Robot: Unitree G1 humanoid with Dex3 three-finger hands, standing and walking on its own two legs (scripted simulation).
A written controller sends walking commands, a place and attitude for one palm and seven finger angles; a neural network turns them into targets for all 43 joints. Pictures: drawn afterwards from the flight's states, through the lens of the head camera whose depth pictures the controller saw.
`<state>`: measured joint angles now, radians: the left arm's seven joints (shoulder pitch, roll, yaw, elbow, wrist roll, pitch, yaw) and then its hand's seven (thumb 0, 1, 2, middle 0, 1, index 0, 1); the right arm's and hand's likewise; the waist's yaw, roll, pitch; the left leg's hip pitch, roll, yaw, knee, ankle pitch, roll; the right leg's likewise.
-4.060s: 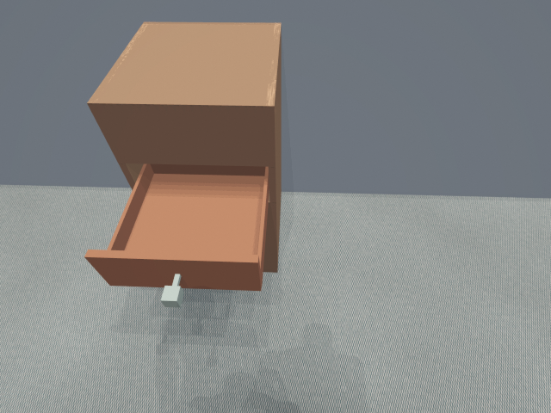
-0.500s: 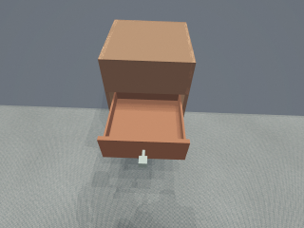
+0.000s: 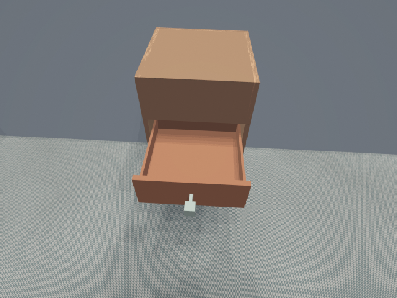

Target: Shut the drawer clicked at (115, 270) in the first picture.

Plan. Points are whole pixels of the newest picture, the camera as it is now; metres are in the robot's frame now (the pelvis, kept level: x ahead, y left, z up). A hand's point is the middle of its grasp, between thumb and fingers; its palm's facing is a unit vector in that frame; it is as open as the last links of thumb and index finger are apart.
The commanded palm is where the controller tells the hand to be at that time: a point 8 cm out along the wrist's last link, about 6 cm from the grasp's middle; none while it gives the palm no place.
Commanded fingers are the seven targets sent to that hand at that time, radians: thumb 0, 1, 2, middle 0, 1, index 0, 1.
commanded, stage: look again from close up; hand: left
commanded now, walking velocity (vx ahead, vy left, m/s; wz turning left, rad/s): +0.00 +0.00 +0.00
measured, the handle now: (190, 204) +0.45 +0.06 -0.24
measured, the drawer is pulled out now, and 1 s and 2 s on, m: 0.30 0.30 0.30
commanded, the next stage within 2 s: shuffle to correct the standing spot in 0.08 s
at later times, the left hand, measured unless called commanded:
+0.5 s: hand out of the picture -0.01 +0.14 -0.18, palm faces +0.02 -0.98 -0.18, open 7.4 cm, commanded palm none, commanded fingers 0.00 0.90 0.90 -0.20 -0.30 -0.20 -0.30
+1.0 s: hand out of the picture +0.12 +0.07 -0.20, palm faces +0.03 -0.99 -0.11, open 7.4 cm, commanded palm none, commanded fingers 0.00 0.90 0.90 -0.20 -0.30 -0.20 -0.30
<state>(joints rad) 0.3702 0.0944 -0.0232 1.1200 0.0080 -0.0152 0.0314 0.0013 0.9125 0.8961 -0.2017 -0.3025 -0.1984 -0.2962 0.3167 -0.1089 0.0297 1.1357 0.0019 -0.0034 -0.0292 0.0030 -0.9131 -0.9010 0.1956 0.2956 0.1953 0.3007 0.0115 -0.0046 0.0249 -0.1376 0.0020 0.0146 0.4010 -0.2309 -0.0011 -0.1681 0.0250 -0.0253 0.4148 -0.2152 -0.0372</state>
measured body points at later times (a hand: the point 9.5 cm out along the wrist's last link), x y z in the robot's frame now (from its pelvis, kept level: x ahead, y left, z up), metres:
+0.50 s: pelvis +0.04 -0.02 -0.01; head +0.04 -0.03 +0.44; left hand -0.01 +0.19 -0.17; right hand -0.04 -0.22 -0.18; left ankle -0.01 +0.12 -0.74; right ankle +0.01 -0.09 -0.74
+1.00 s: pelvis +0.13 -0.08 -0.01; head +0.15 -0.06 +0.44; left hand +0.12 +0.12 -0.18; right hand +0.18 -0.31 -0.16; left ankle +0.15 +0.01 -0.74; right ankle +0.07 -0.18 -0.64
